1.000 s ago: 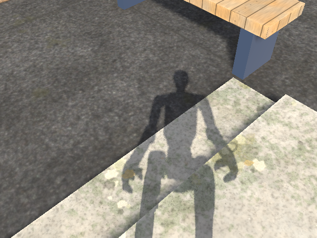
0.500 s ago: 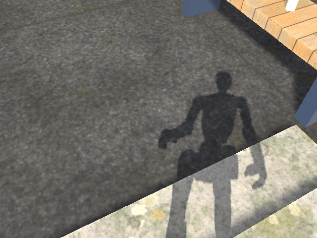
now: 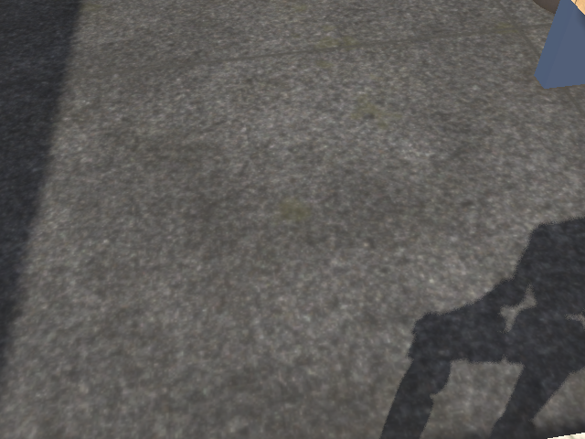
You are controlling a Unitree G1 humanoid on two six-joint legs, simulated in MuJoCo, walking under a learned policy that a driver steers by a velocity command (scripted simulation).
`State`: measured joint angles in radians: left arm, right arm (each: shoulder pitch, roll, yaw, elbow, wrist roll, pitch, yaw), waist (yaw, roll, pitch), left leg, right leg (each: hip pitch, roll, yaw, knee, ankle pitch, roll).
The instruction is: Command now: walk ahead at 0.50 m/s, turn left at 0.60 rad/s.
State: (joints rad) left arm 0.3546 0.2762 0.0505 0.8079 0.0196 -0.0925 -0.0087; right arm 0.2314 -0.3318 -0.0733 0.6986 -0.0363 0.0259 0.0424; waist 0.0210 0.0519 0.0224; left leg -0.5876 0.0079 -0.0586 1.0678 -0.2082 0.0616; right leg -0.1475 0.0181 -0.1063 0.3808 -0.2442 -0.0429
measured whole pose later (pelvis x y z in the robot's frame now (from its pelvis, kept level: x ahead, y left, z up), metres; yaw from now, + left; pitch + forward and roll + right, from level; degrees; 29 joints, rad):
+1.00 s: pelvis +0.59 +0.10 -0.21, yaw +14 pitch +1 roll +0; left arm 0.14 0.23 0.06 0.90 0.02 -0.06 -0.02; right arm 0.40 -0.24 -0.03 1.02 -0.02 -0.07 -0.02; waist -0.06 0.03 0.06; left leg -0.33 -0.04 0.00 1.55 -0.54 0.07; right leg -0.37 0.06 -0.03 0.55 -0.20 -0.08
